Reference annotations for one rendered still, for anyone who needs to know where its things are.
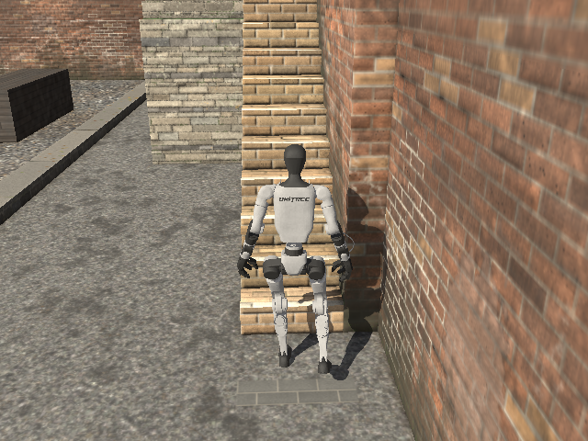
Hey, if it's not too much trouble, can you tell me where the stairs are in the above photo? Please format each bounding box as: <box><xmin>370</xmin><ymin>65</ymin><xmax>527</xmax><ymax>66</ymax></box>
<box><xmin>240</xmin><ymin>0</ymin><xmax>344</xmax><ymax>335</ymax></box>

